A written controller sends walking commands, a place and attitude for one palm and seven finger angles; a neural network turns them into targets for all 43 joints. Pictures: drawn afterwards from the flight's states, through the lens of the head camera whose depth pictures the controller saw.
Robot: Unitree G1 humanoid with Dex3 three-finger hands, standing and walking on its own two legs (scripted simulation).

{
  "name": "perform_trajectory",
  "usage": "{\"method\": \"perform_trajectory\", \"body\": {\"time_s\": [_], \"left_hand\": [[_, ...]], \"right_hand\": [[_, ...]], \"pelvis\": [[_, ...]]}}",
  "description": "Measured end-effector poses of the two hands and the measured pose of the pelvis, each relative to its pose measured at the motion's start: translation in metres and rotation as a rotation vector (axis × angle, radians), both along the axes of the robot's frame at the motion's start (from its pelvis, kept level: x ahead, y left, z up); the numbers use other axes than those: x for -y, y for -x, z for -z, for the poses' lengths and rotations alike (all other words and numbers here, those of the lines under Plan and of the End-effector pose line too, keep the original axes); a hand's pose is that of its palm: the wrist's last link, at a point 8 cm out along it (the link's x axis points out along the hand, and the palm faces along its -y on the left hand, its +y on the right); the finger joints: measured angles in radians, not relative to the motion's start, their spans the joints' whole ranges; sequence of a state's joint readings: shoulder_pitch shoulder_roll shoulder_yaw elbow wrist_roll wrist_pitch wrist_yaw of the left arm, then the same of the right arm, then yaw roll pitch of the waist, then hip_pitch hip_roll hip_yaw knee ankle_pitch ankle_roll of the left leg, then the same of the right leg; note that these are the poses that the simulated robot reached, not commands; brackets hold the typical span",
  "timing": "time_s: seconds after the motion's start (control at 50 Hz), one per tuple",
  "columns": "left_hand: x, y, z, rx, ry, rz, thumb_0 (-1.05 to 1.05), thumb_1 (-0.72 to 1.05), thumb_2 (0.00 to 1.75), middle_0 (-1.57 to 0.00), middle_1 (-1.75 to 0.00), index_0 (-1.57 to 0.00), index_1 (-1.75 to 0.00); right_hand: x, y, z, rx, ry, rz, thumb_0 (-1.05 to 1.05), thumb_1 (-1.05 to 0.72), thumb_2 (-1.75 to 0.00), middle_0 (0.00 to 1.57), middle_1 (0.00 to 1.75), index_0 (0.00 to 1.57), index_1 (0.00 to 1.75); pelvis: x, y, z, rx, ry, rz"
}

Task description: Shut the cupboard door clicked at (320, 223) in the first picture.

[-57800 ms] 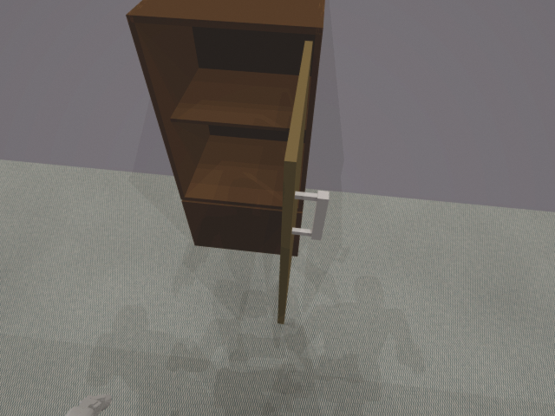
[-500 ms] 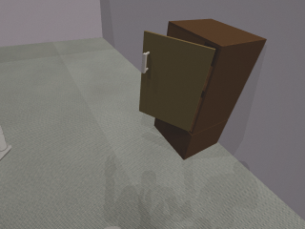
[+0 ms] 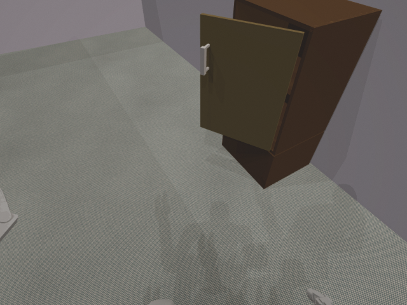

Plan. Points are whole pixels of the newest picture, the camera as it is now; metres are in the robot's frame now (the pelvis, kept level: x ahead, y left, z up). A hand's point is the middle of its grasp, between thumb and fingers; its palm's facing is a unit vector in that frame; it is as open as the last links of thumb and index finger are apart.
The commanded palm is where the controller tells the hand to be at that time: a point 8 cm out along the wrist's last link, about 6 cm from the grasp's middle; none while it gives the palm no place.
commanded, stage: let the arm hang, fingers relaxed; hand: left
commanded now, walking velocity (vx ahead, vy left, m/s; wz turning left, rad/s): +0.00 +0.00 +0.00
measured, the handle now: (205, 59) +1.08 +0.09 -0.01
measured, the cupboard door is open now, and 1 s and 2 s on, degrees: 30 30 30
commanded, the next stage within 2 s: look to check the result in 1.12 s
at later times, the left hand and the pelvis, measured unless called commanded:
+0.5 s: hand out of the picture +0.05 +0.20 -0.16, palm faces +0.07 -0.98 -0.20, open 7.0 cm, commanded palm none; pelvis +0.01 +0.02 +0.00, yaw +3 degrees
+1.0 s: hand out of the picture -0.01 +0.20 -0.17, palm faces +0.04 -0.99 -0.16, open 7.4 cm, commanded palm none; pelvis +0.02 +0.04 +0.01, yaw +1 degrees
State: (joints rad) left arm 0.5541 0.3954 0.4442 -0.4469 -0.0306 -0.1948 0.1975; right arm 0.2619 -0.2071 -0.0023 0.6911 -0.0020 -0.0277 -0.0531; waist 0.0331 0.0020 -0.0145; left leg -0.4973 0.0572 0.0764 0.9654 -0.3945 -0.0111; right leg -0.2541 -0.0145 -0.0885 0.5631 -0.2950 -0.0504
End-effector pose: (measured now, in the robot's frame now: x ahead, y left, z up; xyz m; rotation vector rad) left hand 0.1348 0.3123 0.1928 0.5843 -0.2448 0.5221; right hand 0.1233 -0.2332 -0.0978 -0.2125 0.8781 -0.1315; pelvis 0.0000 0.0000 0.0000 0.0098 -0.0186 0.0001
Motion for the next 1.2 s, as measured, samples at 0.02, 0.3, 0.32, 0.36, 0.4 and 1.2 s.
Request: {"method": "perform_trajectory", "body": {"time_s": [0.02,0.3,0.32,0.36,0.4,1.2], "left_hand": [[-0.003,-0.003,0.005,-0.005,0.03,-0.012,0.01,0.88,0.9,-0.21,-0.3,-0.22,-0.3],[0.097,0.053,0.32,-1.175,0.772,-0.009,-0.05,0.96,0.9,-0.2,-0.3,-0.21,-0.3],[0.094,0.056,0.321,-1.168,0.777,-0.022,-0.07,0.99,0.9,-0.2,-0.3,-0.21,-0.3],[0.088,0.063,0.325,-1.199,0.769,-0.035,-0.09,1.01,0.9,-0.21,-0.3,-0.21,-0.3],[0.08,0.072,0.328,-1.248,0.758,-0.058,-0.09,1.0,0.9,-0.21,-0.3,-0.21,-0.3],[0.067,0.147,0.332,-1.597,0.804,-0.161,0.0,0.91,0.9,-0.19,-0.3,-0.2,-0.3]], "right_hand": [[0.001,-0.005,-0.004,0.011,0.013,-0.002,0.01,-0.9,-0.9,0.2,0.3,0.2,0.3],[-0.016,-0.004,0.032,-0.162,-0.032,-0.078,0.0,-0.91,-0.9,0.19,0.3,0.2,0.3],[-0.017,0.004,0.032,-0.204,-0.029,-0.082,0.0,-0.91,-0.9,0.19,0.3,0.2,0.3],[-0.019,0.018,0.032,-0.267,-0.024,-0.076,0.0,-0.91,-0.9,0.2,0.3,0.2,0.3],[-0.021,0.031,0.032,-0.307,-0.025,-0.05,0.0,-0.91,-0.9,0.2,0.3,0.2,0.3],[-0.075,0.119,0.04,-0.54,-0.106,0.133,0.0,-0.91,-0.9,0.19,0.3,0.2,0.3]], "pelvis": [[-0.002,-0.002,-0.001,0.002,-0.001,-0.005],[-0.007,-0.004,0.013,-0.006,0.0,-0.072],[-0.005,-0.005,0.01,-0.007,0.005,-0.074],[-0.005,-0.007,0.007,-0.005,0.018,-0.072],[-0.006,-0.008,0.004,0.004,0.023,-0.067],[-0.046,-0.025,-0.011,0.014,0.01,-0.004]]}}
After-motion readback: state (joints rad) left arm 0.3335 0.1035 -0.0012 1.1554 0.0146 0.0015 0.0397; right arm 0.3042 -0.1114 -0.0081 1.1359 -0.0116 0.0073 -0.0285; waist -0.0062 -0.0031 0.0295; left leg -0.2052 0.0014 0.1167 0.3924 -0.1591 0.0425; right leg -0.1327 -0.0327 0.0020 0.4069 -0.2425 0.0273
